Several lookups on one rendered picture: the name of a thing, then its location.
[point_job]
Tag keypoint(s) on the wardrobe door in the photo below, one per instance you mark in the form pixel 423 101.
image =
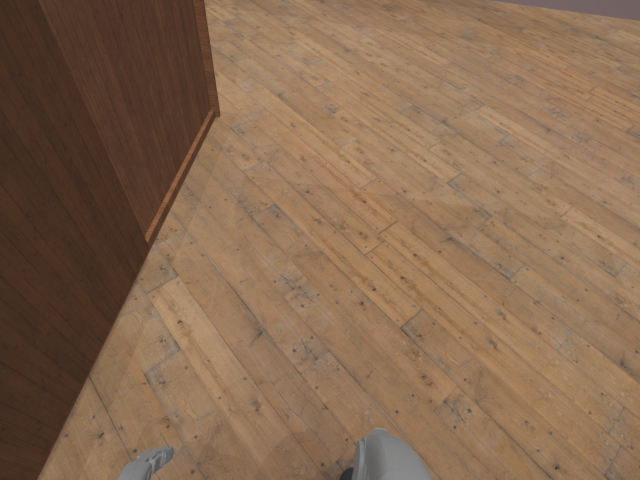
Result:
pixel 139 69
pixel 70 244

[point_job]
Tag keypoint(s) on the robot right thigh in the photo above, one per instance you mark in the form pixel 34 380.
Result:
pixel 384 457

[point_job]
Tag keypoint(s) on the robot left hand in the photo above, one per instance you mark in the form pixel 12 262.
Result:
pixel 147 463

